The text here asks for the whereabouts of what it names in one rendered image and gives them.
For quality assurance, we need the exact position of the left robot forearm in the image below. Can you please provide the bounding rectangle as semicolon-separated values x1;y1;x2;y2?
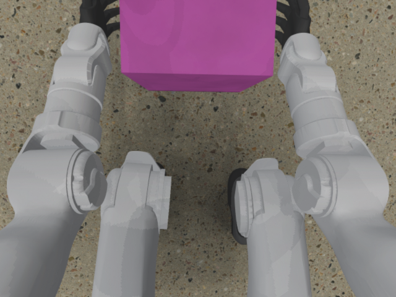
7;23;112;201

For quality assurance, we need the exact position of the right robot upper arm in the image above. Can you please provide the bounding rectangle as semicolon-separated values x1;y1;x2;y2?
292;153;396;297

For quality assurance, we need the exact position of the carton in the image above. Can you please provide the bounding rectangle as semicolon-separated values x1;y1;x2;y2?
119;0;277;92

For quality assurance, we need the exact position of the left robot hand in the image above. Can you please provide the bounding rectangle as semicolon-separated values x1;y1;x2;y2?
79;0;120;39

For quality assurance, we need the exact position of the robot right thigh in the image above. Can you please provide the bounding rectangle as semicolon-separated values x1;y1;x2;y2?
235;169;312;297

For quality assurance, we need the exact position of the right robot forearm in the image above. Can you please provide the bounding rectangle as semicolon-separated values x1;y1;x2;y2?
277;33;389;198

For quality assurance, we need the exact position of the right robot hand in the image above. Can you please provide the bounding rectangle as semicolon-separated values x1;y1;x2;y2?
275;0;311;49

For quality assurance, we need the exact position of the right robot foot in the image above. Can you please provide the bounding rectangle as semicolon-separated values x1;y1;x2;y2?
228;168;247;245

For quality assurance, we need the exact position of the left robot upper arm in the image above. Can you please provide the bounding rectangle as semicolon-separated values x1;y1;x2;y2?
0;148;108;297

